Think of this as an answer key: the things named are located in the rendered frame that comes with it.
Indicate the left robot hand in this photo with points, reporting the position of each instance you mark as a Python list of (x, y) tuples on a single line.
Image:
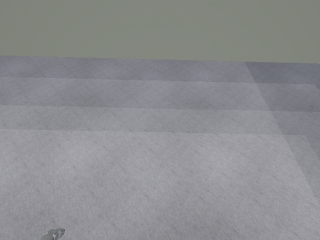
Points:
[(53, 234)]

